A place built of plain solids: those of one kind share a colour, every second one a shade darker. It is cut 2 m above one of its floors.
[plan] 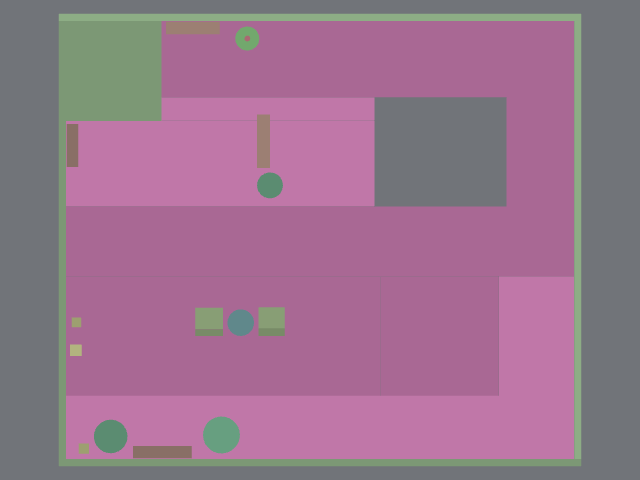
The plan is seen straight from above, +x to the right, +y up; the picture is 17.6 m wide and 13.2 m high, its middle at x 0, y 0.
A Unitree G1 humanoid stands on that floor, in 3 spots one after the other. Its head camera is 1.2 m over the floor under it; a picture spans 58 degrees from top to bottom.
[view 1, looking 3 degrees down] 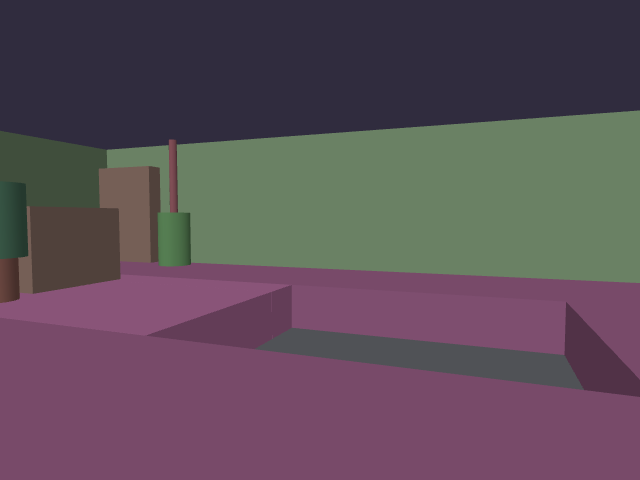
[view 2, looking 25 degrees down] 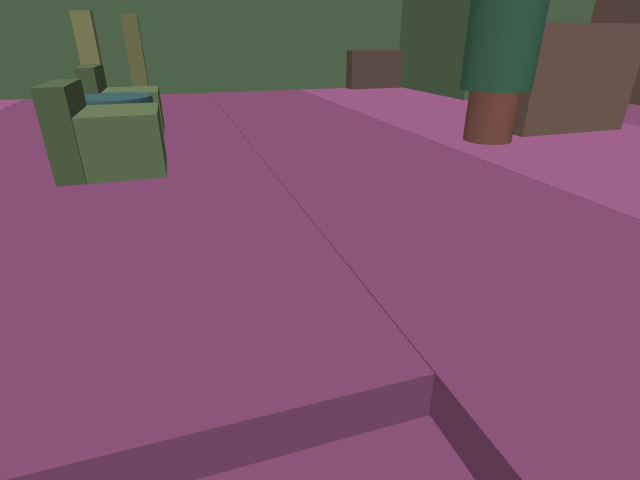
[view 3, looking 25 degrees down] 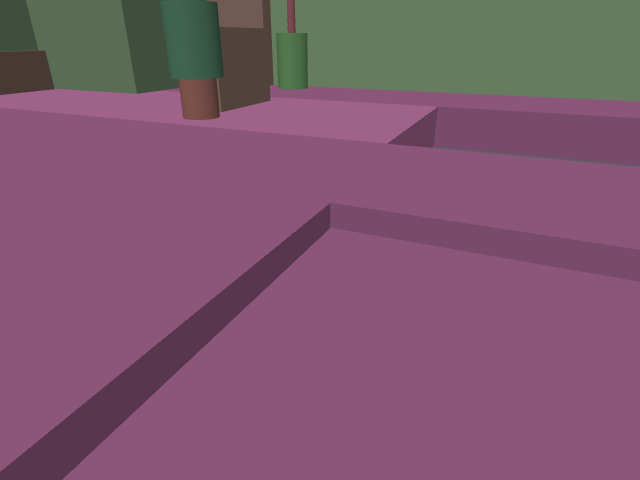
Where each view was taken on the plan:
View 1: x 4.21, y -1.97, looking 111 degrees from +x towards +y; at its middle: wall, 8.58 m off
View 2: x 2.60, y -1.72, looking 162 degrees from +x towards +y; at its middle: floor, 2.41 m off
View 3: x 2.72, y -3.57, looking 114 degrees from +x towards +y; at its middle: floor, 2.84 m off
